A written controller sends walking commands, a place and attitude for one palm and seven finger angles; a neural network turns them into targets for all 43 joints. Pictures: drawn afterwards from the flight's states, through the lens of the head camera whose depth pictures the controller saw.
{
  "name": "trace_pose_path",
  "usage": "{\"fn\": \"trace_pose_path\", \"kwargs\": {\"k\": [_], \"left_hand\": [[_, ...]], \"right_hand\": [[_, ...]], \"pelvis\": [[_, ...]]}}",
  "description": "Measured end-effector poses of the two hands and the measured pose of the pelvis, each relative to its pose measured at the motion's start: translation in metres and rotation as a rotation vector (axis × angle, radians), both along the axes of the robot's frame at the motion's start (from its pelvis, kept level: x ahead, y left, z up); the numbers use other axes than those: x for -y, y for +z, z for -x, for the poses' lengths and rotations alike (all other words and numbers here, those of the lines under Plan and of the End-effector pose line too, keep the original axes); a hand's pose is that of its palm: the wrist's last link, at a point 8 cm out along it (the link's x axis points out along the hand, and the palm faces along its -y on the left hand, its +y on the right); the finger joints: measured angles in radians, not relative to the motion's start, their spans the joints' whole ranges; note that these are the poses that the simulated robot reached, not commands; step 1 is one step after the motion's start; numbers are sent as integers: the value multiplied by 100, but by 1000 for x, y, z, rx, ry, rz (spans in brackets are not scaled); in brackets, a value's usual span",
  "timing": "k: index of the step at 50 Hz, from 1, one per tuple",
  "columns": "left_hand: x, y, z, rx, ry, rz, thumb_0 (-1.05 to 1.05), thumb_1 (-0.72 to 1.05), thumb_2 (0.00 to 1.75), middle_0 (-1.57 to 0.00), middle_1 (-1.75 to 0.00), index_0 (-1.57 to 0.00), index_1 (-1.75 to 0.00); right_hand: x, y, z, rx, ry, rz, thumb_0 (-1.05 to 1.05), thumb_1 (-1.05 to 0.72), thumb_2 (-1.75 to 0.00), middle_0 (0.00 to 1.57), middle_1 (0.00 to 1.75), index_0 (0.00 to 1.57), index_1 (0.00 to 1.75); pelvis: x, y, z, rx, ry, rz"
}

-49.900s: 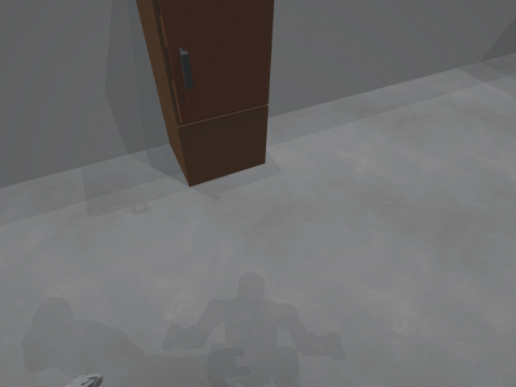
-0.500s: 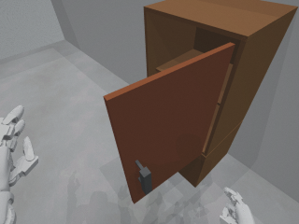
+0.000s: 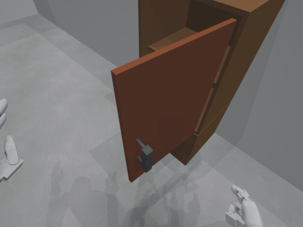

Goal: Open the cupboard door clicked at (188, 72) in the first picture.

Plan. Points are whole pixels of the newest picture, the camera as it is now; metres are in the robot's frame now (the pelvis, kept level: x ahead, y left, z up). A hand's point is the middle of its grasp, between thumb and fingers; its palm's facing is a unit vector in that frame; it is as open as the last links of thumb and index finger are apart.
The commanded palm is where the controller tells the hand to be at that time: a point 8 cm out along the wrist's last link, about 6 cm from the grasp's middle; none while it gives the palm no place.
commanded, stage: step back with the hand held close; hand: left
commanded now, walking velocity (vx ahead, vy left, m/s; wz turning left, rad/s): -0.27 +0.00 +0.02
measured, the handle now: (143, 155) +0.35 +0.05 -0.09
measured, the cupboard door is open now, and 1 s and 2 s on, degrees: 83 83 83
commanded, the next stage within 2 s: stop stepping back and stand still in 0.98 s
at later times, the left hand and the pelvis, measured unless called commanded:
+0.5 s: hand out of the picture +0.13 +0.27 +0.16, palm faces +0.45 -0.74 -0.51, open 7.5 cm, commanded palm +0.05 +0.31 +0.18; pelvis -0.06 +0.00 -0.01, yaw +4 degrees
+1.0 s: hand out of the picture +0.06 +0.22 +0.16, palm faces +0.26 -0.81 -0.53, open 7.5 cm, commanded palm -0.02 +0.27 +0.18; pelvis -0.17 -0.03 +0.01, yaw -2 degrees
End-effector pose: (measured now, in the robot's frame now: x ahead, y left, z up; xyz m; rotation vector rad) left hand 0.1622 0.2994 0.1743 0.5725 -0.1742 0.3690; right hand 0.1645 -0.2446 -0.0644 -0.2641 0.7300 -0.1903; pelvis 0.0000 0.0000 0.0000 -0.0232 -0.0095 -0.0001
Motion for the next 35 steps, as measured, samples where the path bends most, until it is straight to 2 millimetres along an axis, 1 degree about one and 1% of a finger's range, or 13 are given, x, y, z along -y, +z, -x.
{"fn": "trace_pose_path", "kwargs": {"k": [3, 6, 11, 15, 20, 24, 27, 30, 33, 35], "left_hand": [[-5, -2, 11, 15, 4, -8, 2, 88, 89, -21, -30, -21, -30], [-10, 0, 23, 39, 18, -38, 2, 88, 89, -21, -30, -21, -30], [-14, 4, 46, 79, 61, -66, 2, 88, 89, -21, -30, -21, -30], [-9, 2, 58, 97, 66, -33, 2, 88, 89, -21, -30, -21, -30], [-3, 2, 66, 111, 27, -11, 2, 88, 89, -21, -30, -21, -30], [-7, 6, 74, 111, 2, -59, 2, 88, 89, -21, -30, -21, -30], [-11, 10, 85, 113, 19, -100, 2, 88, 89, -21, -30, -21, -30], [-12, 13, 100, 124, 61, -98, 2, 88, 89, -21, -30, -21, -30], [-2, 9, 114, 120, 85, -70, 2, 88, 89, -21, -30, -21, -30], [9, 4, 117, 107, 72, -34, 2, 88, 89, -21, -30, -21, -30]], "right_hand": [[-7, -2, 11, -7, 14, 8, 1, -91, -90, 20, 30, 20, 30], [-13, -6, 19, -13, 37, 7, 1, -91, -90, 20, 30, 20, 30], [-23, -15, 24, -7, 86, -14, 2, -91, -90, 20, 30, 20, 30], [-26, -16, 26, 11, 112, -28, 2, -91, -90, 20, 30, 20, 30], [-24, -11, 33, 23, 110, -16, 2, -91, -90, 20, 30, 20, 30], [-19, -7, 42, 40, 91, 2, 2, -91, -90, 20, 30, 20, 30], [-16, -7, 49, 44, 96, 8, 1, -91, -90, 20, 30, 20, 30], [-14, -9, 55, 30, 121, 0, 1, -91, -90, 20, 30, 20, 30], [-12, -15, 59, 26, 151, -20, 1, -91, -90, 20, 30, 20, 30], [-9, -19, 65, 8, 158, -32, 1, -91, -90, 20, 30, 20, 30]], "pelvis": [[-4, -2, 9, 1, 16, 6], [-4, -6, 15, 4, 46, 3], [-1, -11, 27, 10, 53, 5], [1, -12, 39, 14, 52, 12], [0, -11, 51, 5, 57, 15], [0, -13, 62, 6, 60, 19], [3, -14, 69, 6, 93, 32], [10, -13, 74, -25, 102, 32], [19, -14, 85, -67, 61, 5], [23, -12, 97, -66, 37, 21]]}}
